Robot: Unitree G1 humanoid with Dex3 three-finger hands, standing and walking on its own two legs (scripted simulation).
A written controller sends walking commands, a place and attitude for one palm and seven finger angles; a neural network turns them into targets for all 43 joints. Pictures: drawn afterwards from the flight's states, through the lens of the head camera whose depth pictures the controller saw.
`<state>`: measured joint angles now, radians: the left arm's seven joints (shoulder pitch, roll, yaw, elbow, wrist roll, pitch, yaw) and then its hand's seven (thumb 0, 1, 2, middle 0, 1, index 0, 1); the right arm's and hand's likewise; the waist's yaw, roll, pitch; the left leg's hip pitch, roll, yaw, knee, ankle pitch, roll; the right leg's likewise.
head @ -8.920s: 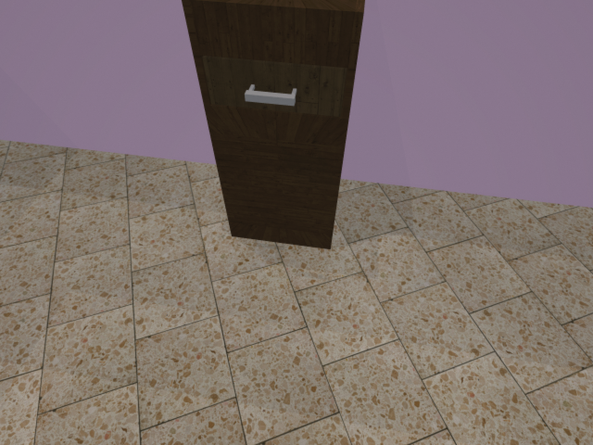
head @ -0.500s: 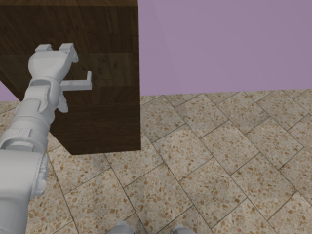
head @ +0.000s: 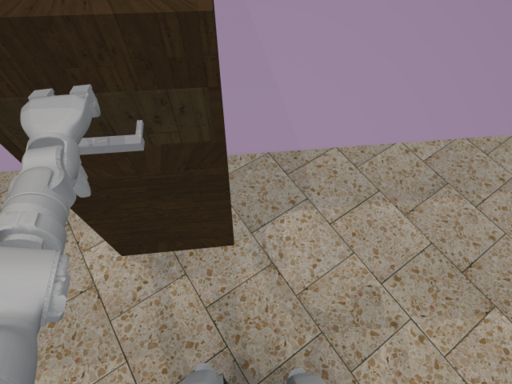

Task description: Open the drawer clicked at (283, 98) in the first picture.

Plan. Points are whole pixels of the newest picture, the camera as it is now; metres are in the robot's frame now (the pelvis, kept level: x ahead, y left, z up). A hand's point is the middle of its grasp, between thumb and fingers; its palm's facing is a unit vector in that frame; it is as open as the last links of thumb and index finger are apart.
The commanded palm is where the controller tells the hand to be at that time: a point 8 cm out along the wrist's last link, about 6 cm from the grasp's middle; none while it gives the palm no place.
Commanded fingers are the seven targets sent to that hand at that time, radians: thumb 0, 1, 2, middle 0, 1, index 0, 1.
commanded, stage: move the hooked fingers above the handle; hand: left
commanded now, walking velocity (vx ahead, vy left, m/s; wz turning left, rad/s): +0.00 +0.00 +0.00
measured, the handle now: (106, 136) +0.56 +0.25 +0.00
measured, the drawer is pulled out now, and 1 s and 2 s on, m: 0.00 0.00 0.00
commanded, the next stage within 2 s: none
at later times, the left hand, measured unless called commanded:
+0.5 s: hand (76, 145) +0.50 +0.27 +0.05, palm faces -0.15 +0.00 -0.99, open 13.7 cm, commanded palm +0.50 +0.25 +0.10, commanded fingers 0.00 -0.50 0.30 -0.30 -1.20 -0.30 -1.20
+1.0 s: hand (72, 148) +0.49 +0.27 +0.04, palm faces -0.11 -0.01 -0.99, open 13.7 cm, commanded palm +0.49 +0.25 +0.11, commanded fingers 0.00 -0.50 0.30 -0.30 -1.20 -0.30 -1.20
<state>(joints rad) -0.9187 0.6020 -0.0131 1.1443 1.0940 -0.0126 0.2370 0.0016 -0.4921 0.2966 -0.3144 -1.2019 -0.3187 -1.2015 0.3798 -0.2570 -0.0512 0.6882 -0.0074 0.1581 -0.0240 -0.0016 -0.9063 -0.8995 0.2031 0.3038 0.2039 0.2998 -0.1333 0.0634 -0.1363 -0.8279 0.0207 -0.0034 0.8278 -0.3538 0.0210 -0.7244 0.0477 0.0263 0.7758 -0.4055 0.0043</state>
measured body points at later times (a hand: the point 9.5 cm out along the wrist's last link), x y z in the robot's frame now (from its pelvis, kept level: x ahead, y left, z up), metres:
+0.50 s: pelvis +0.00 +0.00 +0.00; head +0.10 +0.00 +0.44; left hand +0.50 +0.26 +0.10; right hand +0.00 -0.27 -0.13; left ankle +0.01 +0.10 -0.70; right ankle -0.03 -0.13 -0.70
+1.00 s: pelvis -0.01 +0.01 +0.00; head +0.10 +0.01 +0.44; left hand +0.49 +0.27 +0.10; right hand -0.02 -0.26 -0.13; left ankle +0.01 +0.10 -0.70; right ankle -0.03 -0.13 -0.70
